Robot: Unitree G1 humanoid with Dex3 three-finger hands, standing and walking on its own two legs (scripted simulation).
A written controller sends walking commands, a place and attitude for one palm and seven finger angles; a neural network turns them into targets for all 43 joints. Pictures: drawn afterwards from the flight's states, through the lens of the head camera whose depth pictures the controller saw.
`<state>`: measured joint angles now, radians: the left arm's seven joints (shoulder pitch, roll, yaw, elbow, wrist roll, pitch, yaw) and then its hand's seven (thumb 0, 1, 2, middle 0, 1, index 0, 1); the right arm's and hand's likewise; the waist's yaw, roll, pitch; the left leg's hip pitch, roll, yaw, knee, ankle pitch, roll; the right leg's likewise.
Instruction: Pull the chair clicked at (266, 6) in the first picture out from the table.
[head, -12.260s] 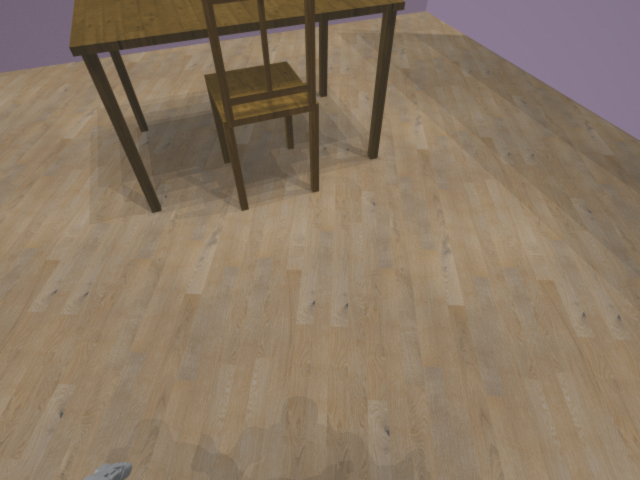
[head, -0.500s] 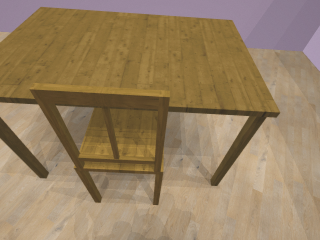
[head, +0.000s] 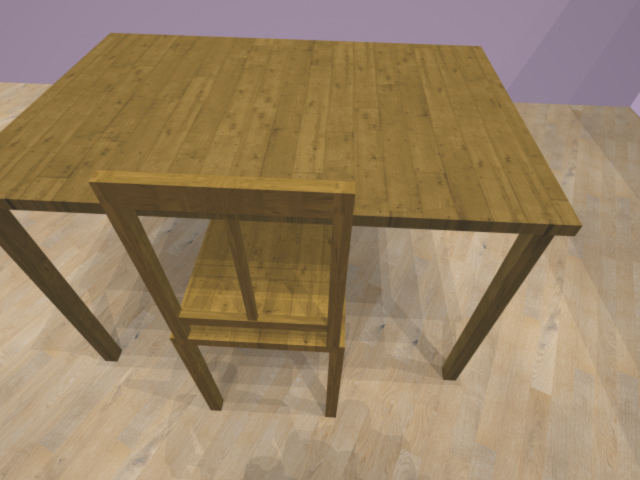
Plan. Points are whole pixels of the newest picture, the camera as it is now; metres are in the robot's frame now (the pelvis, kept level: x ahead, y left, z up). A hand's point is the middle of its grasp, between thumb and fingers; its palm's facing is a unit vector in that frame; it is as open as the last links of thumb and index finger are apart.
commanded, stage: come to a stop and stand still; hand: left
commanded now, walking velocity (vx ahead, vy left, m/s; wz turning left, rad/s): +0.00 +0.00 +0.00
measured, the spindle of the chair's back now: (242, 271) +0.45 +0.17 -0.06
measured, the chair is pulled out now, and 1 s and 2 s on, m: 0.00 0.00 0.00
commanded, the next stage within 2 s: look again from close up in 0.98 s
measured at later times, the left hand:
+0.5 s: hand out of the picture -0.02 +0.14 -0.15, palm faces +0.00 -0.97 -0.25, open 7.4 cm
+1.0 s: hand out of the picture +0.01 +0.12 -0.15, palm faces +0.02 -0.97 -0.24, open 7.3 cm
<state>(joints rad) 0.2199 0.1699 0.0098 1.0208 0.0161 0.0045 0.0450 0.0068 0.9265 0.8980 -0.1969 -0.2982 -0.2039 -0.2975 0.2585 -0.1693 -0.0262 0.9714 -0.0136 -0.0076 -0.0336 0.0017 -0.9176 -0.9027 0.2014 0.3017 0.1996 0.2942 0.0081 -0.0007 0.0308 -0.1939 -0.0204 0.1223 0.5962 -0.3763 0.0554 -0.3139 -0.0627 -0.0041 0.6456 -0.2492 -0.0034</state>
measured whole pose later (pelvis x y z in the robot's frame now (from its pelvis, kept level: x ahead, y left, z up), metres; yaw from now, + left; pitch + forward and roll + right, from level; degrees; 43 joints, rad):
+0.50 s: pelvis -0.02 -0.03 +0.01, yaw -1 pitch -1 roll +2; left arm 0.31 0.13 -0.02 1.08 0.01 0.00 0.02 0.01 0.91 0.90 -0.20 -0.30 -0.20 -0.30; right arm 0.36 -0.19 0.01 1.07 -0.01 0.00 -0.01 0.00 -0.91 -0.90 0.20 0.30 0.20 0.29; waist -0.01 0.07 0.03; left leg -0.16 0.00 0.12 0.44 -0.26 0.01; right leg -0.29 -0.03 -0.01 0.52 -0.21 -0.01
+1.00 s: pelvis +0.00 -0.06 +0.01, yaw +0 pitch -1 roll +1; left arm 0.25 0.14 -0.01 1.13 0.01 -0.02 0.04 0.02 0.94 0.90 -0.20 -0.30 -0.20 -0.30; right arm 0.30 -0.14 0.01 1.13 -0.01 -0.02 -0.02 0.00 -0.91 -0.90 0.20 0.30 0.20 0.29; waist 0.00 0.04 0.04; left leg -0.12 0.04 0.09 0.40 -0.26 -0.03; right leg -0.24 0.00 -0.04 0.48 -0.22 -0.04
